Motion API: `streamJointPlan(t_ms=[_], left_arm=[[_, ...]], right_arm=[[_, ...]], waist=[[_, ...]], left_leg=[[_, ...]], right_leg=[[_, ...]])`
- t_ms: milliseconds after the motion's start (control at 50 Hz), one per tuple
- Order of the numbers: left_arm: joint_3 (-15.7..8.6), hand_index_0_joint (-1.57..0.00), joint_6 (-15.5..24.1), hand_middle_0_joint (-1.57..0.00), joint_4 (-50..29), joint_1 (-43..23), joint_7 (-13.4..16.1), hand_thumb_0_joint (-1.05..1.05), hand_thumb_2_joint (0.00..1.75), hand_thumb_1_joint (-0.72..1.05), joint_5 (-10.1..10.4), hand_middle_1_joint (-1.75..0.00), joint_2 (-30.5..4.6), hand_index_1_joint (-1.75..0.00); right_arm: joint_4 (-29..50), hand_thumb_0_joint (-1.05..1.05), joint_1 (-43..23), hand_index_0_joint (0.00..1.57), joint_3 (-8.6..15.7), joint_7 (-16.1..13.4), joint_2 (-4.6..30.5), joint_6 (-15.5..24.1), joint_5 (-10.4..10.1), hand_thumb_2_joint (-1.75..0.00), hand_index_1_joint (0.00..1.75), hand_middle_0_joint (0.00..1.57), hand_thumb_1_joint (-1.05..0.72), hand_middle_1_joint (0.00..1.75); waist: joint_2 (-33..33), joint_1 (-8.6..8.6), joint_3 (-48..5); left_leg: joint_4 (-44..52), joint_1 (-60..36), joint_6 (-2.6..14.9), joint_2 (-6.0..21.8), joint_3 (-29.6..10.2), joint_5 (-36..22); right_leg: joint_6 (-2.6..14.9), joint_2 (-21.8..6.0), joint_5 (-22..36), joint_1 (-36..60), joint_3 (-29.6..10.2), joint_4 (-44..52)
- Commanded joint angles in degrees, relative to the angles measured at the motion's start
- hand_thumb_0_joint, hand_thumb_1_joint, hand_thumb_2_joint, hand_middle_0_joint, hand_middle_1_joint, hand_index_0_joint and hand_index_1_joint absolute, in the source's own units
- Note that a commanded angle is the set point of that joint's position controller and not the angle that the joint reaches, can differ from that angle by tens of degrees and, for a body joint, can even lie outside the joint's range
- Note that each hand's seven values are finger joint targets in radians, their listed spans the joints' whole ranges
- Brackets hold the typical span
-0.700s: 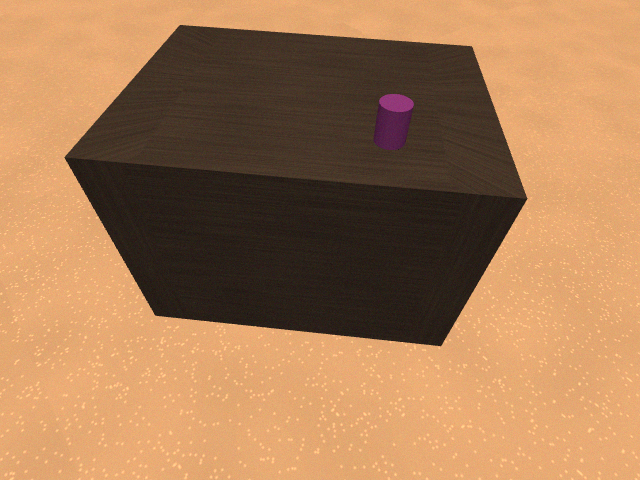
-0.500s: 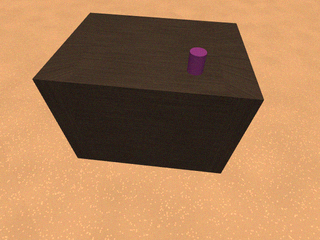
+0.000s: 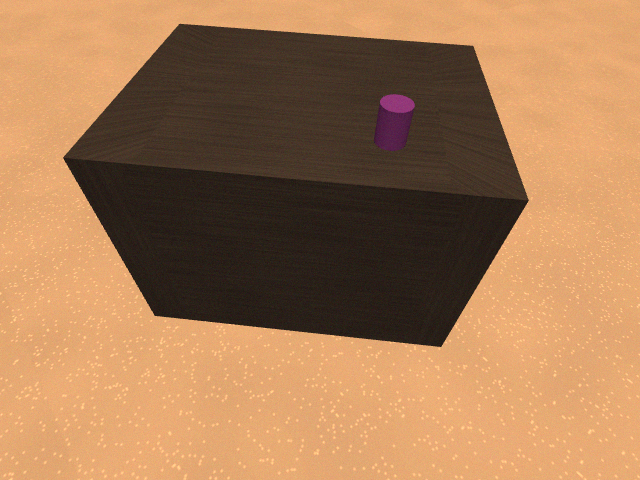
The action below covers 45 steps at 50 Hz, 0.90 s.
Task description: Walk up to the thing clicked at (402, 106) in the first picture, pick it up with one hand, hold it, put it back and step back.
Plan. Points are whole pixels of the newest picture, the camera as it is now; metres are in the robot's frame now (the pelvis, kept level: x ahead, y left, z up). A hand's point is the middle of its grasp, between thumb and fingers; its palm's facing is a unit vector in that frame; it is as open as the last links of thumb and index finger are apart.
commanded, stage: stand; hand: right
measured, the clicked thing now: (393, 123) +0.85 -0.18 -0.03
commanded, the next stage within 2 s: walk up in 0.42 s
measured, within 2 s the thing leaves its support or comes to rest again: neither
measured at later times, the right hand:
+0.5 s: hand out of the picture +0.08 -0.26 -0.16, palm faces -0.04 +0.94 -0.34, open 7.4 cm
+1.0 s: hand out of the picture +0.13 -0.14 -0.15, palm faces +0.06 +0.94 -0.35, open 7.4 cm
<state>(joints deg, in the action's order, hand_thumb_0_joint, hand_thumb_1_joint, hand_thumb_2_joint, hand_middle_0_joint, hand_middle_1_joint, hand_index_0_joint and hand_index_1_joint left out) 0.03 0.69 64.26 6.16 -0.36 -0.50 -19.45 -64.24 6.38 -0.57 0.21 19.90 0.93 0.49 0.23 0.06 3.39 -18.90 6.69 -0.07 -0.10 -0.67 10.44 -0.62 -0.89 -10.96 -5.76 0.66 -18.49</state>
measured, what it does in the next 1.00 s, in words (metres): walks ahead: left foot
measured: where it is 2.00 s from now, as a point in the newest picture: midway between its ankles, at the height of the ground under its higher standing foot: (243, 433)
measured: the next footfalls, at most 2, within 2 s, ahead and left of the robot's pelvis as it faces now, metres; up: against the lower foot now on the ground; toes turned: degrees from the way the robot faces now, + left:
left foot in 0.74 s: +0.17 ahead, +0.24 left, +0.00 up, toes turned +2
right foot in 1.16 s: +0.33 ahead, +0.01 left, +0.00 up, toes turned -7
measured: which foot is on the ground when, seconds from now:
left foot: down 0.00-0.46, up 0.48-0.72, down 0.74-1.00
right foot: down 0.00-0.76, up 0.78-1.00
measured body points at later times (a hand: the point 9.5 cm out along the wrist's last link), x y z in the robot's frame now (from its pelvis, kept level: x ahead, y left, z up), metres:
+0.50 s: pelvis +0.00 +0.01 +0.00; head +0.00 +0.00 +0.45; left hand +0.07 +0.31 -0.13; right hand +0.08 -0.30 -0.13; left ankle -0.01 +0.12 -0.74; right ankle -0.01 -0.12 -0.75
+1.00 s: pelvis +0.13 +0.13 -0.01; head +0.15 +0.14 +0.44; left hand +0.22 +0.46 -0.13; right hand +0.12 -0.19 -0.13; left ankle +0.13 +0.24 -0.75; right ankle +0.16 -0.01 -0.70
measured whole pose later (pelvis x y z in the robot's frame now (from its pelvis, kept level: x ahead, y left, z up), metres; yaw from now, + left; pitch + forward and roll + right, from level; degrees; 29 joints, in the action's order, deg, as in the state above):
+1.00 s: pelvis +0.13 +0.13 -0.01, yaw -3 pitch -3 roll +0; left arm -3.1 3.0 53.4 15.0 -2.0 0.0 -25.4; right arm -51.8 20.2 4.1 4.0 21.1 2.1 1.5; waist -1.6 -3.0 5.0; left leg -28.9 9.8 1.8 1.0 4.8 16.6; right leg 1.4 -1.0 -20.0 -26.5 -1.5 -54.5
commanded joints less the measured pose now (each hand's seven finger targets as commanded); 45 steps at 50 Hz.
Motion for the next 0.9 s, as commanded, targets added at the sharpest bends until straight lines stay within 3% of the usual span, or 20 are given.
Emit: streamJointPlan(t_ms=[0, 380, 400, 420, 440, 460, 480, 520, 560, 620, 680, 700, 720, 740, 760, 780, 800, 820, 840, 880], left_arm=[[-2.1, -0.2, 1.2, -0.2, -3.4, -1.8, 0.8, 0.0, 0.9, 0.9, 0.0, -0.3, -12.2, -0.3], [-2.2, -0.2, 1.2, -0.2, -3.5, -1.9, 1.0, 0.0, 0.9, 0.9, -0.2, -0.3, -12.5, -0.3], [-5.5, -0.2, 2.4, -0.2, -5.0, 5.1, 0.6, 0.0, 0.9, 0.9, -0.3, -0.3, -19.0, -0.3], [-6.3, -0.2, 2.6, -0.2, -3.9, 10.1, 0.6, 0.0, 0.9, 0.9, -0.9, -0.3, -20.2, -0.3], [-7.5, -0.2, 2.9, -0.2, -4.0, 10.7, 0.9, 0.0, 0.9, 0.9, -1.4, -0.3, -22.2, -0.3], [-8.3, -0.2, 3.3, -0.2, -5.6, 9.4, 1.2, 0.0, 0.9, 0.9, -1.6, -0.3, -23.4, -0.3], [-8.3, -0.2, 3.8, -0.2, -7.2, 7.2, 1.4, 0.0, 0.9, 0.9, -1.3, -0.3, -22.4, -0.3], [-8.1, -0.2, 4.5, -0.2, -9.0, 5.4, 1.4, 0.0, 0.9, 0.9, -1.5, -0.3, -20.9, -0.3], [-8.1, -0.2, 4.7, -0.2, -10.7, 4.6, 1.1, 0.0, 0.9, 0.9, -1.6, -0.3, -20.7, -0.3], [-8.1, -0.2, 4.7, -0.2, -12.6, 4.0, 0.6, 0.0, 0.9, 0.9, -1.6, -0.3, -21.0, -0.3], [-7.9, -0.2, 4.0, -0.2, -14.1, 0.8, 0.1, 0.0, 0.9, 0.9, -1.6, -0.3, -21.0, -0.3], [-7.5, -0.2, 3.6, -0.2, -14.6, 0.5, 0.1, 0.0, 0.9, 0.9, -2.0, -0.3, -19.5, -0.3], [-6.8, -0.2, 3.3, -0.2, -14.7, 3.0, 0.0, 0.0, 0.9, 0.9, -2.3, -0.3, -16.7, -0.3], [-5.5, -0.2, 3.1, -0.2, -14.8, 6.5, 0.0, 0.0, 0.9, 0.9, -1.7, -0.3, -12.2, -0.3], [-5.0, -0.2, 2.8, -0.2, -15.4, 8.9, 0.5, 0.0, 0.9, 0.9, -0.6, -0.3, -11.3, -0.3], [-5.7, -0.2, 2.7, -0.2, -14.7, 9.1, 1.0, 0.0, 0.9, 0.9, -0.4, -0.3, -16.6, -0.3], [-5.7, -0.2, 2.9, -0.2, -14.5, 9.1, 1.1, 0.0, 0.9, 0.9, -0.3, -0.3, -18.4, -0.3], [-6.0, -0.2, 3.0, -0.2, -13.4, 9.7, 0.7, 0.0, 0.9, 0.9, 0.4, -0.3, -19.3, -0.3], [-6.2, -0.2, 3.1, -0.2, -11.9, 13.6, 0.2, 0.0, 0.9, 0.9, 1.0, -0.3, -19.0, -0.3], [-6.2, -0.2, 3.1, -0.2, -10.8, 15.7, -0.5, 0.0, 0.9, 0.9, 0.8, -0.3, -18.3, -0.3]], right_arm=[[3.6, 0.0, -2.1, 0.2, 2.3, -0.9, 11.9, 1.2, 0.0, -0.9, 0.3, 0.2, -0.9, 0.3], [3.7, 0.0, -2.4, 0.2, 2.5, -0.9, 12.0, 1.0, -0.1, -0.9, 0.3, 0.2, -0.9, 0.3], [7.8, 0.0, -0.9, 0.2, 6.6, 0.9, 17.7, 0.7, 1.8, -0.9, 0.3, 0.2, -0.9, 0.3], [9.4, 0.0, -3.7, 0.2, 6.7, 1.6, 16.3, 0.2, 2.3, -0.9, 0.3, 0.2, -0.9, 0.3], [10.8, 0.0, -5.3, 0.2, 6.6, 2.2, 14.8, -0.4, 2.7, -0.9, 0.3, 0.2, -0.9, 0.3], [12.3, 0.0, -5.2, 0.2, 6.6, 2.7, 14.7, -0.7, 3.2, -0.9, 0.3, 0.2, -0.9, 0.3], [12.6, 0.0, -3.9, 0.2, 6.9, 3.2, 14.7, -0.7, 3.0, -0.9, 0.3, 0.2, -0.9, 0.3], [13.3, 0.0, -1.2, 0.2, 7.5, 4.2, 14.6, -0.5, 2.7, -0.9, 0.3, 0.2, -0.9, 0.3], [14.2, 0.0, -0.2, 0.2, 7.9, 5.0, 14.5, -0.4, 2.4, -0.9, 0.3, 0.2, -0.9, 0.3], [15.6, 0.0, 1.2, 0.2, 8.8, 5.8, 13.8, -0.7, 2.4, -0.9, 0.3, 0.2, -0.9, 0.3], [14.1, 0.0, 8.6, 0.2, 10.3, 5.6, 14.2, -0.4, 1.9, -0.9, 0.3, 0.2, -0.9, 0.3], [12.3, 0.0, 14.1, 0.2, 11.1, 5.1, 15.1, -0.3, 2.1, -0.9, 0.3, 0.2, -0.9, 0.3], [10.5, 0.0, 20.0, 0.2, 12.2, 4.4, 17.3, 0.0, 2.1, -0.9, 0.3, 0.2, -0.9, 0.3], [10.4, 0.0, 24.6, 0.2, 12.9, 3.8, 20.8, 0.4, 2.9, -0.9, 0.3, 0.2, -0.9, 0.3], [13.8, 0.0, 19.3, 0.2, 12.8, 3.4, 24.2, 1.1, 3.0, -0.9, 0.3, 0.2, -0.9, 0.3], [15.7, 0.0, 13.2, 0.2, 12.9, 3.5, 27.0, 1.0, 1.5, -0.9, 0.3, 0.2, -0.9, 0.3], [17.0, 0.0, 9.5, 0.2, 12.5, 3.4, 26.2, 0.9, 1.3, -0.9, 0.3, 0.2, -0.9, 0.3], [17.4, 0.0, 7.9, 0.2, 11.4, 3.0, 23.1, 1.3, 1.1, -0.9, 0.3, 0.2, -0.9, 0.3], [18.3, 0.0, 6.7, 0.2, 10.3, 2.7, 20.4, 1.8, 1.0, -0.9, 0.3, 0.2, -0.9, 0.3], [17.9, 0.0, 9.1, 0.2, 9.5, 2.4, 18.1, 2.7, 0.6, -0.9, 0.3, 0.2, -0.9, 0.3]], waist=[[0.0, 0.24, -5.6], [-0.6, 0.15, -4.8], [1.7, 1.38, -7.6], [-0.3, 3.85, -3.4], [-5.9, 5.16, 1.4], [-4.8, 4.58, 4.1], [-3.8, 3.27, 5.6], [-5.5, 1.42, 5.3], [-7.9, 0.81, 3.7], [-10.7, 0.05, 2.8], [-9.3, -4.12, 1.4], [-5.4, -6.89, -0.5], [2.6, -9.2, -3.9], [17.5, -10.65, -4.4], [19.7, -7.35, -2.8], [15.4, -5.35, -0.6], [13.0, -3.21, 2.8], [8.7, -1.73, 5.0], [9.5, -0.08, 4.1], [8.5, -0.45, 2.2]], left_leg=[[2.4, -1.2, 1.7, 7.3, -5.4, -10.1], [2.5, -1.0, 1.64, 7.3, -5.5, -9.7], [-5.7, 2.4, 4.14, 3.2, -2.3, 14.0], [-10.5, 14.3, 4.04, 2.0, -1.2, 23.1], [-23.1, 24.5, 2.19, 0.3, 0.9, 20.2], [-29.3, 30.3, 1.82, 3.3, -3.4, 17.1], [-31.4, 31.1, 1.62, 5.1, -4.8, 14.7], [-31.0, 29.6, 1.11, 7.2, -6.5, 13.3], [-28.1, 25.3, 0.22, 6.9, -4.7, 13.5], [-22.6, 17.2, -0.46, 6.1, -1.4, 11.0], [-15.2, 0.4, -0.84, 3.9, 3.9, 3.4], [-14.9, -6.7, -0.74, 2.4, 5.1, 2.9], [-14.4, -15.7, -0.01, 1.8, 3.3, 5.9], [-3.0, -15.3, 3.05, 9.0, -10.6, 22.7], [8.2, -7.7, 7.94, 20.0, -34.3, 38.7], [12.2, 2.3, 12.88, 24.1, -40.9, 47.4], [12.7, 6.9, 14.37, 24.4, -40.3, 46.4], [9.9, 8.6, 12.63, 21.2, -30.7, 37.7], [7.7, 6.5, 11.0, 17.7, -23.4, 30.9], [5.6, 3.7, 9.99, 14.7, -15.7, 18.3]], right_leg=[[2.09, -7.0, 9.3, 1.4, -5.3, 2.5], [1.94, -7.0, 9.1, 1.4, -5.0, 3.1], [5.35, -6.6, -13.1, 5.3, -7.5, 0.5], [7.97, -10.5, -26.9, 7.1, -14.2, 4.3], [11.23, -17.4, -34.4, 8.1, -24.0, 10.3], [14.58, -22.7, -36.1, 6.2, -29.3, 12.0], [15.12, -23.0, -34.1, 4.0, -28.7, 12.4], [14.43, -20.7, -26.8, 3.3, -24.6, 11.8], [12.92, -17.1, -20.6, 1.5, -17.6, 10.2], [10.8, -13.3, -17.7, -4.7, -10.7, 7.6], [8.61, -10.1, -19.4, -17.6, -5.2, 0.1], [7.53, -8.6, -18.9, -21.5, -3.6, -7.3], [6.56, -5.2, -18.2, -26.7, -2.0, -20.7], [5.39, 2.7, -24.0, -31.5, 1.1, -39.6], [4.2, 5.9, -23.1, -35.8, -4.1, -49.2], [4.95, 2.1, -22.8, -31.0, -8.6, -51.7], [4.97, -0.5, -19.8, -30.4, -8.8, -53.4], [4.37, -1.8, -14.7, -29.8, -9.2, -51.5], [4.22, -2.5, -11.1, -28.8, -8.5, -48.3], [3.28, -2.3, -8.0, -26.6, -6.6, -43.1]])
